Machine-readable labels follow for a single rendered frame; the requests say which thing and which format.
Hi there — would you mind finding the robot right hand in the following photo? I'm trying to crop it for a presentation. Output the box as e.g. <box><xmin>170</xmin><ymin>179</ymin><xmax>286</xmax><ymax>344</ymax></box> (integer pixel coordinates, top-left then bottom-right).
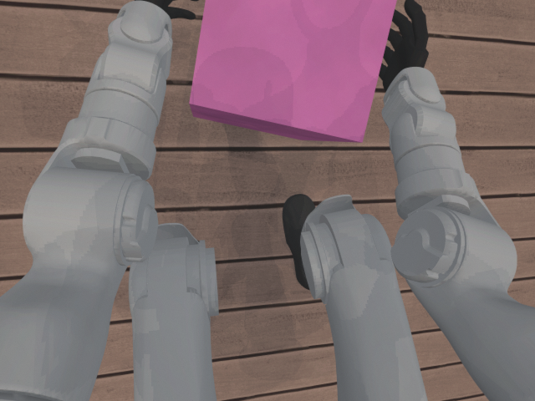
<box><xmin>379</xmin><ymin>0</ymin><xmax>429</xmax><ymax>92</ymax></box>

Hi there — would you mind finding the left robot upper arm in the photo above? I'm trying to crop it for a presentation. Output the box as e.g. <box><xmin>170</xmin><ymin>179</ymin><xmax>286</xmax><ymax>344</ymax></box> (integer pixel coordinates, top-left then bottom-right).
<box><xmin>0</xmin><ymin>166</ymin><xmax>158</xmax><ymax>401</ymax></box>

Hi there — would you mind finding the robot right thigh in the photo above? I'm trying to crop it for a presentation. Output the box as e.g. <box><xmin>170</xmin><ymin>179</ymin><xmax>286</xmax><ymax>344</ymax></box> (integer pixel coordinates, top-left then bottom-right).
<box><xmin>301</xmin><ymin>209</ymin><xmax>428</xmax><ymax>401</ymax></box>

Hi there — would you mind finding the robot thigh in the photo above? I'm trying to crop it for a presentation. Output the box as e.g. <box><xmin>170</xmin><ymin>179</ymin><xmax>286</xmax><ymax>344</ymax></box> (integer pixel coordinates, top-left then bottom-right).
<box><xmin>132</xmin><ymin>237</ymin><xmax>219</xmax><ymax>401</ymax></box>
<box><xmin>301</xmin><ymin>209</ymin><xmax>428</xmax><ymax>401</ymax></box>

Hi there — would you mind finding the robot left forearm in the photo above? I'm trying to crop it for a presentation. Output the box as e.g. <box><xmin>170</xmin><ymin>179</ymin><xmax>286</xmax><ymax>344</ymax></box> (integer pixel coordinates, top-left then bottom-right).
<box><xmin>23</xmin><ymin>0</ymin><xmax>173</xmax><ymax>249</ymax></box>

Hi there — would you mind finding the robot left thigh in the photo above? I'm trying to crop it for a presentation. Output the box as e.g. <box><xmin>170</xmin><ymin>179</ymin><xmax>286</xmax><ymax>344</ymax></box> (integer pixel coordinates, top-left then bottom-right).
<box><xmin>132</xmin><ymin>237</ymin><xmax>219</xmax><ymax>401</ymax></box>

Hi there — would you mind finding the right robot upper arm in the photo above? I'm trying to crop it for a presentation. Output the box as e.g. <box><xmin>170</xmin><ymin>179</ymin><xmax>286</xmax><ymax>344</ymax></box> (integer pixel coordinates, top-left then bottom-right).
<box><xmin>390</xmin><ymin>206</ymin><xmax>535</xmax><ymax>401</ymax></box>

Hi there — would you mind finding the robot right forearm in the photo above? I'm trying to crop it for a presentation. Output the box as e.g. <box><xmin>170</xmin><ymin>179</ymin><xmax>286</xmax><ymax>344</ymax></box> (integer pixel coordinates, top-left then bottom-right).
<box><xmin>382</xmin><ymin>67</ymin><xmax>500</xmax><ymax>227</ymax></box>

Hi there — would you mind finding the robot left hand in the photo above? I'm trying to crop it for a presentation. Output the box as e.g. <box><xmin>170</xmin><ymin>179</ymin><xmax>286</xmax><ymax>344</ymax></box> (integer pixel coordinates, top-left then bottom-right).
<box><xmin>135</xmin><ymin>0</ymin><xmax>199</xmax><ymax>20</ymax></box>

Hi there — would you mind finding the carton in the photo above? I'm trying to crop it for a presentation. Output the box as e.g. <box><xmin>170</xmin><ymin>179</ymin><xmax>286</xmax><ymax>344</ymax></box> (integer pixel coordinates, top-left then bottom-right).
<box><xmin>189</xmin><ymin>0</ymin><xmax>397</xmax><ymax>143</ymax></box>

